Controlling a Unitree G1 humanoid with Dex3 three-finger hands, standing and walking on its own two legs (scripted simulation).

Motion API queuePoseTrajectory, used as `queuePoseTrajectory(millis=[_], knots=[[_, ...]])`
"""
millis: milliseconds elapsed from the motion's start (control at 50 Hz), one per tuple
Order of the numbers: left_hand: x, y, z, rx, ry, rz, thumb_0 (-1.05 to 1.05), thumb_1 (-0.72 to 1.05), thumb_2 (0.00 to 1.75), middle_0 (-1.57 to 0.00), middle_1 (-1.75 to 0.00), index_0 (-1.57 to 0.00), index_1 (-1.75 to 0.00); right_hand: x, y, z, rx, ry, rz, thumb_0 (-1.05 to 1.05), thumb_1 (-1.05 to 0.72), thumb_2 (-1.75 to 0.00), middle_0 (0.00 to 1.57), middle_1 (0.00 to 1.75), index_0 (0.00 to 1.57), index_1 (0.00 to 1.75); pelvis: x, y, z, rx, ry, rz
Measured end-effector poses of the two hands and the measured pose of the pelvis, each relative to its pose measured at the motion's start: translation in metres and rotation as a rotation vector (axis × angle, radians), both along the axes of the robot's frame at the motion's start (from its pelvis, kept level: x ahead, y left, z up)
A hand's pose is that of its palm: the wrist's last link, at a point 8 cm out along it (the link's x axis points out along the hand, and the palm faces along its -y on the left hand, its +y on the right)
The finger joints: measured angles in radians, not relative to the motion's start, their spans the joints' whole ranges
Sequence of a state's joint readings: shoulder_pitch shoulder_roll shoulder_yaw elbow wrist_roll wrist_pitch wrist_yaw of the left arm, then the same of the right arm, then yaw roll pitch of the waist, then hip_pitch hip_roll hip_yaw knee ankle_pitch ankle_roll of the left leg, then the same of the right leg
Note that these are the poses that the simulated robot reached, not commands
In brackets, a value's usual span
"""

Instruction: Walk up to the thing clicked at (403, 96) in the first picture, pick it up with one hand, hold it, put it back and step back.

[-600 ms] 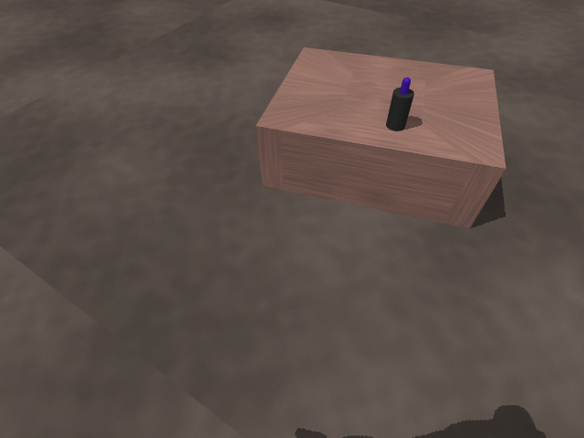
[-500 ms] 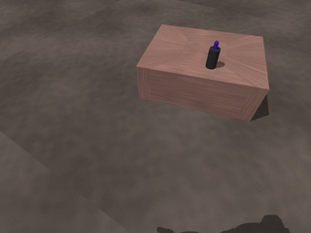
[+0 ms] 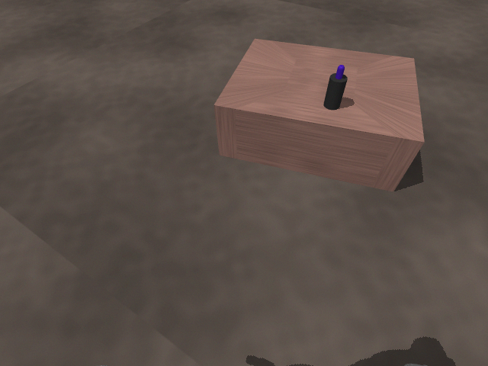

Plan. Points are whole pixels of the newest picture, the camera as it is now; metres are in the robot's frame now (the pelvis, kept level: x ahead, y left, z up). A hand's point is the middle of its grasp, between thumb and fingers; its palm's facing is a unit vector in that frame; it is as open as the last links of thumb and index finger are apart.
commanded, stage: stand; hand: right
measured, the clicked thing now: (336, 86) +1.29 -0.42 -0.32
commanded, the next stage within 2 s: walk up in 0.52 s
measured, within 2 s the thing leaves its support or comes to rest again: neither
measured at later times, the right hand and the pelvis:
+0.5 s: hand out of the picture +0.07 -0.25 -0.16, palm faces -0.03 +0.94 -0.34, open 7.4 cm; pelvis +0.00 +0.00 +0.00, yaw +0 degrees
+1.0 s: hand (454, 360) +0.15 -0.37 -0.17, palm faces +0.10 +0.93 -0.35, open 7.4 cm; pelvis +0.11 -0.08 -0.02, yaw -9 degrees
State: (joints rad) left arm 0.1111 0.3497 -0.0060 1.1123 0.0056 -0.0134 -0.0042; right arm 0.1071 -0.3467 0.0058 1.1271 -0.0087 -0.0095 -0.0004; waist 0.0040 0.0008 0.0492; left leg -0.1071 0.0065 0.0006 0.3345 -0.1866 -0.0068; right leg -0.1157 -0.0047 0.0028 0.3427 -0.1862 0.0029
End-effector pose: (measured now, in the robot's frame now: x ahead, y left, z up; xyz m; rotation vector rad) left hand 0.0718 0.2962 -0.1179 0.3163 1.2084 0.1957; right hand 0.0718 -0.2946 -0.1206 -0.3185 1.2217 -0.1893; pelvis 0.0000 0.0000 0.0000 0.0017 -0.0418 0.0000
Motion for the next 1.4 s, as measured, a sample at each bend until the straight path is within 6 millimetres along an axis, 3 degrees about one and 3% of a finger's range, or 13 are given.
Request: queuePoseTrajectory(millis=[540,640,780,840,900,1040,1140,1300,1400], knots=[[-0.007,0.005,-0.002,-0.01,0.018,0.007,0.01,0.91,0.9,-0.2,-0.3,-0.2,-0.3,-0.006,0.002,0.001,-0.001,0.01,-0.005,0.0,-0.9,-0.89,0.2,0.3,0.2,0.3,0.001,0.004,0.0,0.001,0.0,-0.006],[0.004,0.01,0.003,0.005,0.043,-0.049,0.01,0.91,0.9,-0.2,-0.3,-0.2,-0.3,-0.01,-0.016,0.006,-0.003,-0.088,-0.054,0.0,-0.9,-0.89,0.2,0.3,0.21,0.3,0.01,-0.002,-0.003,0.011,0.011,-0.062],[0.058,-0.004,0.019,0.051,0.001,-0.124,0.01,0.91,0.9,-0.2,-0.3,-0.2,-0.3,-0.026,-0.072,-0.001,-0.036,-0.033,-0.12,0.0,-0.9,-0.89,0.2,0.3,0.21,0.3,0.043,-0.034,-0.01,0.027,-0.005,-0.12],[0.083,-0.015,0.017,0.098,-0.043,-0.142,0.01,0.91,0.9,-0.2,-0.3,-0.2,-0.3,-0.015,-0.101,-0.018,-0.048,-0.021,-0.135,0.01,-0.9,-0.89,0.2,0.3,0.21,0.3,0.063,-0.056,-0.026,0.017,-0.016,-0.134],[0.096,-0.03,0.014,0.11,-0.086,-0.123,0.01,0.91,0.9,-0.2,-0.3,-0.2,-0.3,0.008,-0.116,-0.025,-0.047,-0.01,-0.133,0.01,-0.91,-0.89,0.2,0.3,0.2,0.3,0.079,-0.069,-0.032,-0.009,-0.025,-0.141],[0.122,-0.062,0.018,0.048,-0.037,-0.13,0.01,0.91,0.9,-0.2,-0.3,-0.2,-0.3,0.08,-0.115,-0.002,0.001,-0.094,-0.101,0.01,-0.91,-0.89,0.2,0.3,0.2,0.3,0.126,-0.08,-0.013,-0.019,-0.018,-0.173],[0.162,-0.066,0.009,0.016,-0.02,-0.157,0.01,0.9,0.9,-0.2,-0.3,-0.21,-0.3,0.122,-0.113,0.01,-0.008,-0.097,-0.097,0.01,-0.91,-0.89,0.2,0.3,0.2,0.3,0.169,-0.081,-0.011,-0.026,-0.004,-0.194],[0.269,-0.047,-0.02,0.012,-0.01,-0.217,0.01,0.9,0.9,-0.2,-0.3,-0.21,-0.3,0.204,-0.102,0.014,-0.084,-0.16,-0.127,0.01,-0.91,-0.89,0.2,0.3,0.2,0.3,0.254,-0.06,-0.029,-0.008,-0.004,-0.22],[0.351,-0.054,-0.008,0.012,-0.049,-0.296,0.01,0.91,0.9,-0.2,-0.3,-0.2,-0.3,0.22,-0.09,0.025,-0.072,-0.17,-0.206,0.0,-0.9,-0.89,0.2,0.3,0.2,0.3,0.297,-0.06,-0.017,-0.002,-0.005,-0.247]])
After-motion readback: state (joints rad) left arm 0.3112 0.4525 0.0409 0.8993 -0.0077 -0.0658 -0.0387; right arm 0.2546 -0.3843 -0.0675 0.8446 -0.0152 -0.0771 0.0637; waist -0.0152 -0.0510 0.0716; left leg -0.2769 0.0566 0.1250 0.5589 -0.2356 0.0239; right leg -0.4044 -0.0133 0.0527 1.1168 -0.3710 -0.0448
